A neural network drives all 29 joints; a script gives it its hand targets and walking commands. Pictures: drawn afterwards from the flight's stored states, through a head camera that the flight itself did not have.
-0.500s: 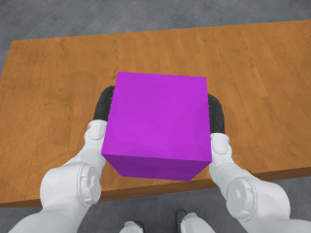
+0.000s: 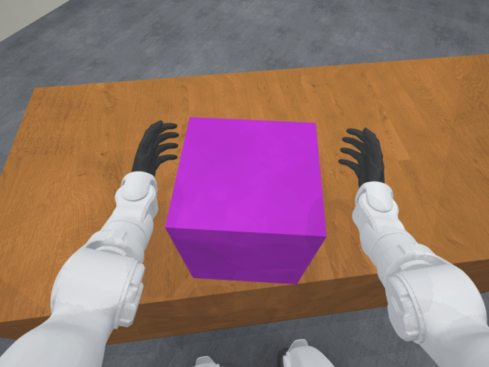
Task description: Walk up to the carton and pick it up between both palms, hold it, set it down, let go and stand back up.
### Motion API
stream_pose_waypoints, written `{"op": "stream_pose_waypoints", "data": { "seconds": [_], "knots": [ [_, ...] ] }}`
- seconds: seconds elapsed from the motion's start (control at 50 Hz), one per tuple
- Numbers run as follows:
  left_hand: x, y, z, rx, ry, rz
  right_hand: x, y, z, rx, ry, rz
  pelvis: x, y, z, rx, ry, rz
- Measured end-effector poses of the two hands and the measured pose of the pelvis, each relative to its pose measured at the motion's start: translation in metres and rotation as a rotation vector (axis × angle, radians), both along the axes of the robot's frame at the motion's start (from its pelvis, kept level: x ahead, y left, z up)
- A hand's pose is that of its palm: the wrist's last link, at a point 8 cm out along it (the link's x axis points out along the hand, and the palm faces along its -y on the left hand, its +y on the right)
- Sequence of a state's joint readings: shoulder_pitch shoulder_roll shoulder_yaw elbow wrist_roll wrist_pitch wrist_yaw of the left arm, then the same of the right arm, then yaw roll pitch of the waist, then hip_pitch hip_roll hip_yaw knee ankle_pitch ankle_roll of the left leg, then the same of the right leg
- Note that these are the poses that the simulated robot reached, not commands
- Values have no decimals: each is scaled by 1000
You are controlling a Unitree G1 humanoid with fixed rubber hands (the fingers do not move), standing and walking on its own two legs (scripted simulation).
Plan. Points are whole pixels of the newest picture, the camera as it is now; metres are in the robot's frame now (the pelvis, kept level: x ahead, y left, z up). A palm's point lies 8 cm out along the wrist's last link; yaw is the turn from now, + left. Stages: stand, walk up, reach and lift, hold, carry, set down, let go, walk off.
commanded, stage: set down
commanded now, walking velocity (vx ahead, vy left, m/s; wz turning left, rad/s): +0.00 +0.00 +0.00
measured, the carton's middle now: (248, 208) +0.40 -0.02 -0.02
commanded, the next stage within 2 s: none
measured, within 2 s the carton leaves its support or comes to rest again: neither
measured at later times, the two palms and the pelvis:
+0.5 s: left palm (122, 99) +0.48 +0.14 +0.18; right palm (403, 116) +0.41 -0.23 +0.17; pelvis +0.01 -0.01 +0.05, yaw +0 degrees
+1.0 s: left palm (112, 167) +0.42 +0.17 +0.12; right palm (382, 181) +0.35 -0.21 +0.11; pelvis +0.03 -0.01 +0.06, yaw +0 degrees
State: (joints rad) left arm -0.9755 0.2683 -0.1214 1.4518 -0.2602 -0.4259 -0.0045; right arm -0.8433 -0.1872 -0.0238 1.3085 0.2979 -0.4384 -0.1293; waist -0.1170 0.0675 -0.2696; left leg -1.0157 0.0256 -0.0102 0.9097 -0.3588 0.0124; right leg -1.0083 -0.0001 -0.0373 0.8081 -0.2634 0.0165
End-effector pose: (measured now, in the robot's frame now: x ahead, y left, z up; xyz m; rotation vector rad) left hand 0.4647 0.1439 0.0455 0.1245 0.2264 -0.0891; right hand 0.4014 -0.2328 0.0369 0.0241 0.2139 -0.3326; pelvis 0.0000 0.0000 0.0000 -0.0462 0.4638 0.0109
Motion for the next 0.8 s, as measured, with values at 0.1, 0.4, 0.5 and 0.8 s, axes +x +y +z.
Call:
{"op": "stream_pose_waypoints", "data": {
  "seconds": [0.1, 0.4, 0.5, 0.8],
  "knots": [
    [2, -5, 22, -8, -5, -4, 3, 4, 20, 14, -2, 13, -3, -2, 6, 8, -32, 7],
    [12, -6, 108, -53, 8, 17, 4, 3, 106, 21, 6, -20, 4, -12, 43, 28, -196, -1],
    [15, -4, 135, -52, 6, 9, 7, 1, 135, 13, 12, -21, 9, -13, 51, 31, -260, -4],
    [-12, 7, 114, -48, 47, -18, -18, 22, 106, 54, 30, -5, 23, -10, 61, 22, -429, -9]
  ]
}}
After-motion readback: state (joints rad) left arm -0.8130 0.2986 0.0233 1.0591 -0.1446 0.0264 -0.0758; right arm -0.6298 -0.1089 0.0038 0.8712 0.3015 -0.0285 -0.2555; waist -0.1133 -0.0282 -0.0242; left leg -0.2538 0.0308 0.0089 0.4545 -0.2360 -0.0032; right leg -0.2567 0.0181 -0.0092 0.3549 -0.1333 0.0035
